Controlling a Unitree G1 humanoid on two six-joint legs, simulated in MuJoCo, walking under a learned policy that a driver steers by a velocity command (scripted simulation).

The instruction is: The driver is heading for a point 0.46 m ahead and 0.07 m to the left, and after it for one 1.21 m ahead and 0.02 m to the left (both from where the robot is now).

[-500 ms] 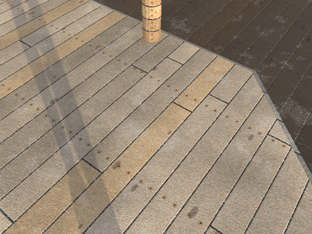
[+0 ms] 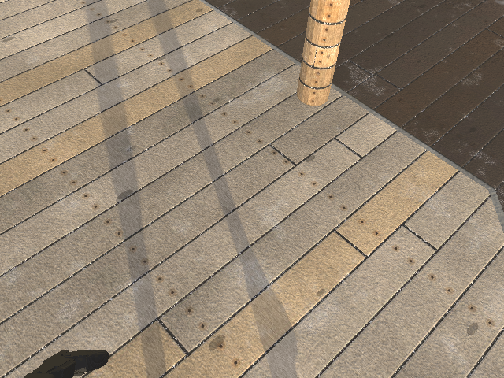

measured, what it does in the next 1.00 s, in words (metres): walks ahead, turning left: right foot, then left foot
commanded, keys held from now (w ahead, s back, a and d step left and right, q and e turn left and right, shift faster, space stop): w+q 0.62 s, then w+e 0.38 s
